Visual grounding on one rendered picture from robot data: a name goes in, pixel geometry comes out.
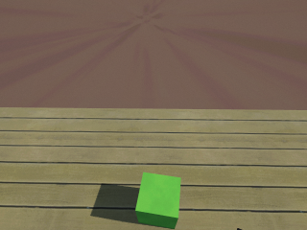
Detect carton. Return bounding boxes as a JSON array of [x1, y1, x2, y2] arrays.
[[135, 172, 181, 229]]

